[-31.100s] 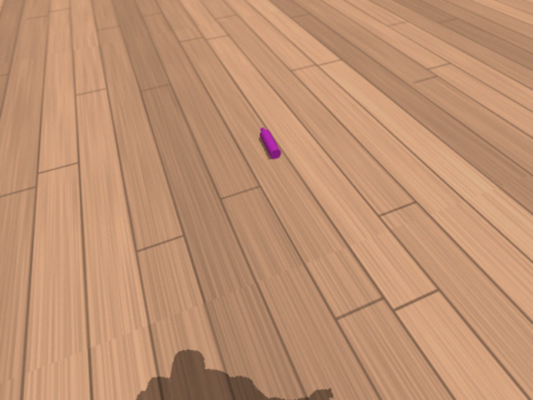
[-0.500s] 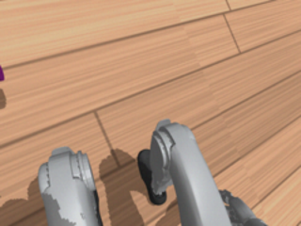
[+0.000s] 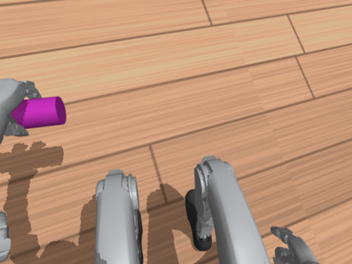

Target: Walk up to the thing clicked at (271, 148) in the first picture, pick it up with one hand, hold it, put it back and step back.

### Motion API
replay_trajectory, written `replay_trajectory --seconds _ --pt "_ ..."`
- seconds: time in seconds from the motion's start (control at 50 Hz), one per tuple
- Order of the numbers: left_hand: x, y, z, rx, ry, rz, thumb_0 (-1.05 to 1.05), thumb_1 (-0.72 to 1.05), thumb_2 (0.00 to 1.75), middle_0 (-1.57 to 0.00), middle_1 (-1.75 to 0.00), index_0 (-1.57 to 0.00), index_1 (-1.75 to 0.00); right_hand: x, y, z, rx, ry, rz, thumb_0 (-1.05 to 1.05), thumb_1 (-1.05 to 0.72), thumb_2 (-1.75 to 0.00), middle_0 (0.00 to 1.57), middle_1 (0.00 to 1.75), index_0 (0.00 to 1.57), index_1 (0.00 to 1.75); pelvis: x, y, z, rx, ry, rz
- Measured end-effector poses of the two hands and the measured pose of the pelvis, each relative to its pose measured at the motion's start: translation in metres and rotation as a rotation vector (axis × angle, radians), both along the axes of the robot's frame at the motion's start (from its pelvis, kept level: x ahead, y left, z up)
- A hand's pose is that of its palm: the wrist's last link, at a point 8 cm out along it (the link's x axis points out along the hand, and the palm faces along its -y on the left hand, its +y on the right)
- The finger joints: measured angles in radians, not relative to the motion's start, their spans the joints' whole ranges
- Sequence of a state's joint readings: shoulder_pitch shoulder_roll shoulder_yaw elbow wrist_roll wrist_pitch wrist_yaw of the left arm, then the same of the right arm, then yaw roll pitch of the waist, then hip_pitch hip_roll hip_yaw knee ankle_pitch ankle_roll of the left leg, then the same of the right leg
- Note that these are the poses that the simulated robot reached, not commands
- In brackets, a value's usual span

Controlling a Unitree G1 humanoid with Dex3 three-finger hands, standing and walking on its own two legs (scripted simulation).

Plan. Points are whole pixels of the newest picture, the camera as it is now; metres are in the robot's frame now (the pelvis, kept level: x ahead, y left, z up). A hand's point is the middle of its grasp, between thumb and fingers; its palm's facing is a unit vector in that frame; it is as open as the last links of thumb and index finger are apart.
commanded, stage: lift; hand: left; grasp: from above
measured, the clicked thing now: (1, 117) +0.45 +0.37 -0.14
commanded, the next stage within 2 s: hold in 1.16 s
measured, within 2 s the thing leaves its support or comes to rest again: neither
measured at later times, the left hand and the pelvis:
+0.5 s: hand out of the picture +0.36 +0.28 +0.11, palm faces -0.44 -0.12 -0.89, open 9.5 cm; pelvis +0.01 -0.01 +0.18, yaw +4 degrees
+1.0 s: hand out of the picture +0.37 +0.25 +0.22, palm faces -0.43 -0.12 -0.90, open 9.6 cm; pelvis +0.06 -0.01 +0.30, yaw +4 degrees
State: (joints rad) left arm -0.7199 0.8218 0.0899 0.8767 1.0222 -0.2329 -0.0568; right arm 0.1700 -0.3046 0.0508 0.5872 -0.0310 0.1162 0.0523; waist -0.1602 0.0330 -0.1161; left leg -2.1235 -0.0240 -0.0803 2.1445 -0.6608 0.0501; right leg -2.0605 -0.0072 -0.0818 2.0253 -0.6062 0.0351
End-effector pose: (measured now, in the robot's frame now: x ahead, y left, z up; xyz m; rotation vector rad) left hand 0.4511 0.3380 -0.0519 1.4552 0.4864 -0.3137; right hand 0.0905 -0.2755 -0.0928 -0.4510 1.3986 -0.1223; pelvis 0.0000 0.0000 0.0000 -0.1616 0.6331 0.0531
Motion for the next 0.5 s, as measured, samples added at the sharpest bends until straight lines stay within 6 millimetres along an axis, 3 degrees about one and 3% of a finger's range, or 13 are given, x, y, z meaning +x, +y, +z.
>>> replay_trajectory --seconds 0.22,0.5 --pt "-0.035 -0.017 0.095 0.016 -0.064 0.023 0.01 0.13 0.4 -0.65 -0.64 -0.69 -0.59 0.043 0.015 0.052 0.084 -0.178 -0.014 0.0 -0.9 -0.89 0.21 0.3 0.2 0.3 0.002 -0.004 0.067 0.044 -0.064 0.011" --pt "-0.082 -0.054 0.217 -0.005 -0.05 0.042 0.0 0.1 0.46 -0.63 -0.7 -0.66 -0.66 0.04 0.015 0.163 0.105 -0.285 -0.086 0.0 -0.9 -0.89 0.21 0.3 0.2 0.3 0.013 -0.009 0.18 0.096 -0.219 0.019"
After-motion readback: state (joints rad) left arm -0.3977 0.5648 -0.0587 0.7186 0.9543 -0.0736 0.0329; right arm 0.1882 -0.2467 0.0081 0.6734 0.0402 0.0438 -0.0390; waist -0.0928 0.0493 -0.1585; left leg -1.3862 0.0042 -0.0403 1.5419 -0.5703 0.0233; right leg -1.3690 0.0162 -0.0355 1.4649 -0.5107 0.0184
